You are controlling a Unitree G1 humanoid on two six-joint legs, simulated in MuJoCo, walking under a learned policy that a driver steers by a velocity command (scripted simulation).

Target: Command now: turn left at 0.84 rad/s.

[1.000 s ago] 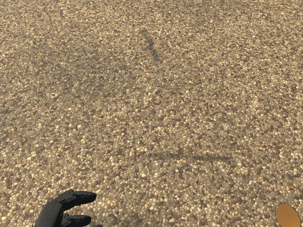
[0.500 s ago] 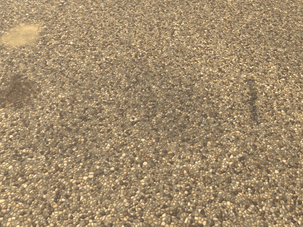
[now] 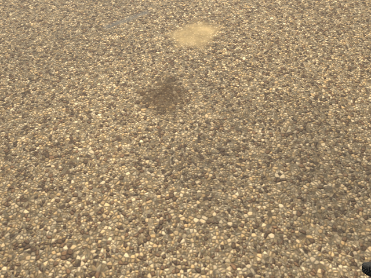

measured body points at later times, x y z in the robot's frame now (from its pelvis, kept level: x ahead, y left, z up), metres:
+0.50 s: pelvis +0.00 +0.00 +0.01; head +0.04 +0.01 +0.46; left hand +0.16 +0.28 -0.10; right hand +0.13 -0.29 -0.08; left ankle -0.02 +0.13 -0.73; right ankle -0.02 -0.12 -0.66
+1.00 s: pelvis +0.01 -0.05 +0.01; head +0.03 -0.09 +0.45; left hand +0.32 +0.09 -0.06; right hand -0.01 -0.38 -0.10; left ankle +0.14 +0.06 -0.68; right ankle -0.01 -0.14 -0.73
